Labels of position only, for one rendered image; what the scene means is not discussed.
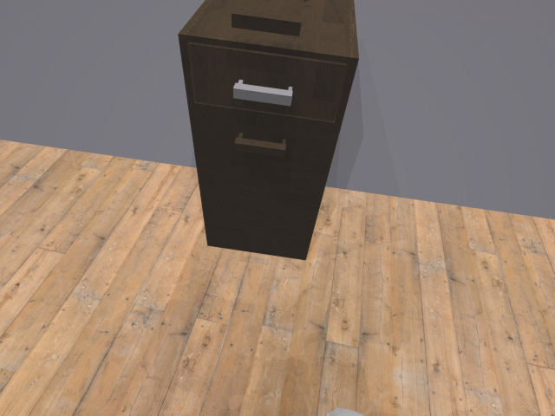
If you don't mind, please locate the drawer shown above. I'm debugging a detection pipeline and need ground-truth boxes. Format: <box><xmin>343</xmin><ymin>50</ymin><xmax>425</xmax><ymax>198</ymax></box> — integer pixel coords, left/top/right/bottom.
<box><xmin>189</xmin><ymin>42</ymin><xmax>347</xmax><ymax>121</ymax></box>

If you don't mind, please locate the cabinet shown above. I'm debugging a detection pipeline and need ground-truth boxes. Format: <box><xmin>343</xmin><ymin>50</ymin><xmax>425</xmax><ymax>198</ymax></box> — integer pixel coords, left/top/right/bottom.
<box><xmin>178</xmin><ymin>0</ymin><xmax>359</xmax><ymax>260</ymax></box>

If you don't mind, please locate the handle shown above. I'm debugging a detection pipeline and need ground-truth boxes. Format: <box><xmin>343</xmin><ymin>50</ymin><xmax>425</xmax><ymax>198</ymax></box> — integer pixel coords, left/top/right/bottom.
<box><xmin>234</xmin><ymin>138</ymin><xmax>286</xmax><ymax>158</ymax></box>
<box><xmin>233</xmin><ymin>80</ymin><xmax>293</xmax><ymax>106</ymax></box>
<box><xmin>232</xmin><ymin>9</ymin><xmax>302</xmax><ymax>36</ymax></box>

